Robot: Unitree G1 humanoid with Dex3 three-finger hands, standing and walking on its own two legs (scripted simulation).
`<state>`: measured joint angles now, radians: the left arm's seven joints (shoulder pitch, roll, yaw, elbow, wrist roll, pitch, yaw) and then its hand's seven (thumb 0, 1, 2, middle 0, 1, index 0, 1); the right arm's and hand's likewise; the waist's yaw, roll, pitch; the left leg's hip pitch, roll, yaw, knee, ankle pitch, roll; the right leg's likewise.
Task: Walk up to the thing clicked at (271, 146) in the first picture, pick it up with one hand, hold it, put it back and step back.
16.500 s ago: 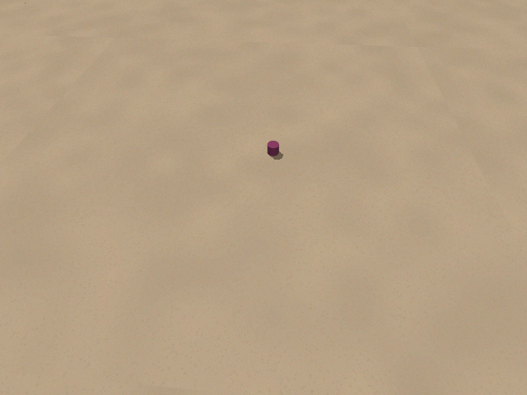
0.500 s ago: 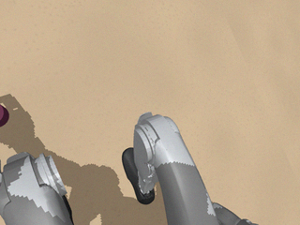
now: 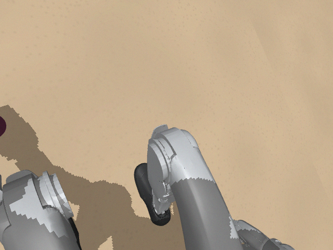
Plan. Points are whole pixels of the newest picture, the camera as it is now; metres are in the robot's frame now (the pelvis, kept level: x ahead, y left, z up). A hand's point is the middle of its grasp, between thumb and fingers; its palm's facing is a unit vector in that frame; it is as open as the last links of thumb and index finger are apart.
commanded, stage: close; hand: left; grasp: from above
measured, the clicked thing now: out of the picture +0.44 +0.27 -0.28
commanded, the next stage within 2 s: settle in 0.36 s
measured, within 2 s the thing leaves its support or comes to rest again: leaves its support in 0.76 s
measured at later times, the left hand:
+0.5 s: hand out of the picture +0.42 +0.28 -0.25, palm faces -0.43 -0.11 -0.90, open 9.2 cm
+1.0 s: hand out of the picture +0.42 +0.28 -0.19, palm faces -0.32 -0.09 -0.94, open 9.2 cm
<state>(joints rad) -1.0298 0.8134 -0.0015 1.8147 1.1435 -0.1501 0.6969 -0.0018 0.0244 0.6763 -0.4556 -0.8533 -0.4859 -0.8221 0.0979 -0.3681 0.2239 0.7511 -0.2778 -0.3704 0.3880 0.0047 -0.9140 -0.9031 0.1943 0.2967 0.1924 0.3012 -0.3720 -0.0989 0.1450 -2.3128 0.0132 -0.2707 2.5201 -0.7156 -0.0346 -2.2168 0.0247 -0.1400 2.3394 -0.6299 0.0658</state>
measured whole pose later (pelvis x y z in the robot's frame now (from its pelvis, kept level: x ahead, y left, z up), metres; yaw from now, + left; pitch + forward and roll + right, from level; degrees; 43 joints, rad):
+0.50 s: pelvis +0.00 +0.00 +0.00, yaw +0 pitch +27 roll -13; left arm -1.02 0.82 -0.01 1.81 1.16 -0.13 0.76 0.02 0.16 0.55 -0.62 -0.76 -0.60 -0.70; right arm 0.08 -0.36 0.23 0.75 -0.30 -0.38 0.40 0.00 -0.91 -0.90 0.20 0.30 0.19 0.30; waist -0.37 -0.10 0.14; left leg -2.31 0.01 -0.27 2.52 -0.71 -0.03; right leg -2.21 0.03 -0.14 2.34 -0.63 0.07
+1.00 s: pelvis +0.00 +0.00 +0.01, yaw +2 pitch +31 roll -11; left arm -0.88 0.65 0.06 1.56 1.20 -0.10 0.71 0.01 0.11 0.56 -0.67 -0.74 -0.67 -0.68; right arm 0.13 -0.32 0.11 0.79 -0.23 -0.27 0.37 0.01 -0.93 -0.91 0.20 0.30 0.19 0.30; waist -0.29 0.00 0.00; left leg -2.31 0.02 -0.21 2.48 -0.72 -0.03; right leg -2.24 0.02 -0.09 2.33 -0.64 0.05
